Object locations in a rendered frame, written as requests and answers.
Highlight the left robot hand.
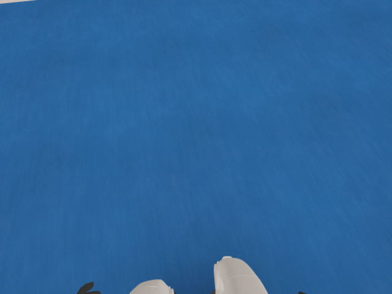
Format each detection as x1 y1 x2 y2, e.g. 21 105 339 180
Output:
77 282 100 294

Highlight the robot left thigh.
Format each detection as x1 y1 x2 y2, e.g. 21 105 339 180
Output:
130 279 174 294

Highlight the robot right thigh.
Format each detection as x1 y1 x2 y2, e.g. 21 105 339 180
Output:
214 258 268 294

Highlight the robot thigh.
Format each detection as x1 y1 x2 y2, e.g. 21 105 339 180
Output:
130 279 174 294
214 258 268 294

